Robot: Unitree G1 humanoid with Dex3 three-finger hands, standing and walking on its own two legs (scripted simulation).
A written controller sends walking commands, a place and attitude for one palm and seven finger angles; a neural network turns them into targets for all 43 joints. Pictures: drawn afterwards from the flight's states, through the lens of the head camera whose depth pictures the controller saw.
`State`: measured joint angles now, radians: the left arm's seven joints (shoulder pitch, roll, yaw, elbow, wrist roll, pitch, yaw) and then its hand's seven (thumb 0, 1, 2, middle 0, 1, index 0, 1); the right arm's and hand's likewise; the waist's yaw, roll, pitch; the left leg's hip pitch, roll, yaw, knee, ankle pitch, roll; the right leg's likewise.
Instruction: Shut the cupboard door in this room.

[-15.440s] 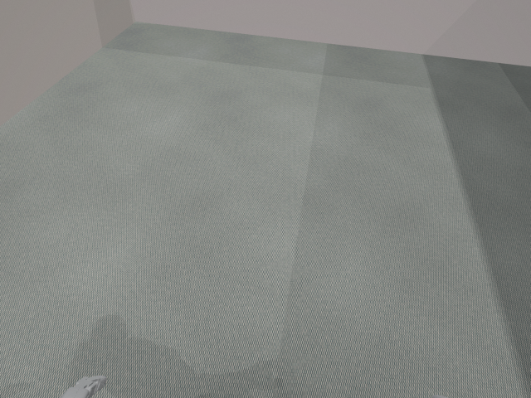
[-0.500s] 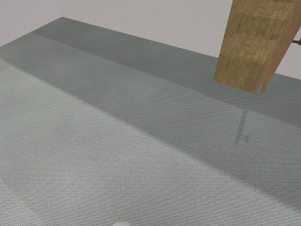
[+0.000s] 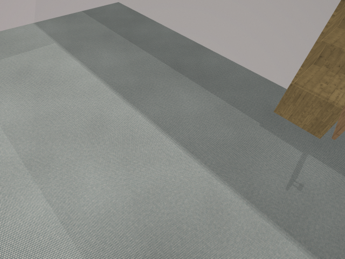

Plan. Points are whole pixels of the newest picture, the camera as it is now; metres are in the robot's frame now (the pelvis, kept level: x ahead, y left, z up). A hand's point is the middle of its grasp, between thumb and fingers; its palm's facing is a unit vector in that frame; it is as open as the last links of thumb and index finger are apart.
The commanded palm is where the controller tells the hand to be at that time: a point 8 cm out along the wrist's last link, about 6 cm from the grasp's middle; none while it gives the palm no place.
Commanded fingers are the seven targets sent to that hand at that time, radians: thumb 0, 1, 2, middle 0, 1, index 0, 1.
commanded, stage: stand and wait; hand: left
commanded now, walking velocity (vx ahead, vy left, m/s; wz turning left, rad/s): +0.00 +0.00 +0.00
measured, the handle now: out of the picture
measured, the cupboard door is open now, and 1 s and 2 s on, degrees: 96 96 96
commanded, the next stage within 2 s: turn or walk to find it in 0.08 s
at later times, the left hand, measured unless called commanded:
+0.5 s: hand out of the picture -0.01 +0.19 -0.18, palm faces +0.16 -0.96 -0.21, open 7.4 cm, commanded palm none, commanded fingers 0.00 0.90 0.90 -0.20 -0.30 -0.20 -0.30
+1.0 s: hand out of the picture +0.02 +0.21 -0.15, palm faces +0.30 -0.92 -0.26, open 7.4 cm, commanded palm none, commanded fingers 0.00 0.90 0.90 -0.20 -0.30 -0.20 -0.30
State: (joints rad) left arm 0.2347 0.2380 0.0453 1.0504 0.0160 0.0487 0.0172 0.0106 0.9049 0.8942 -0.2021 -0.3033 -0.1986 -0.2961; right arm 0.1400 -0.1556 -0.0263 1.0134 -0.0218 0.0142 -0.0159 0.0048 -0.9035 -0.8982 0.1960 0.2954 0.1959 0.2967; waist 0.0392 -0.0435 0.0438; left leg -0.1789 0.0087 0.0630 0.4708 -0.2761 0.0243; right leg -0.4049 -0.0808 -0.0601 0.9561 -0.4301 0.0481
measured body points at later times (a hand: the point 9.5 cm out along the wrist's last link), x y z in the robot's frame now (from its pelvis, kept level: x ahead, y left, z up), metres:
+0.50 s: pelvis -0.02 -0.01 -0.01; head +0.02 +0.01 +0.44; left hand -0.02 +0.24 -0.16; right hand +0.04 -0.26 -0.15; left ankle -0.06 +0.11 -0.72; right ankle +0.00 -0.13 -0.74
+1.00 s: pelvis -0.04 -0.02 +0.00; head +0.00 -0.02 +0.44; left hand +0.01 +0.26 -0.13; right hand +0.06 -0.24 -0.16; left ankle -0.05 +0.11 -0.74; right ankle -0.02 -0.14 -0.72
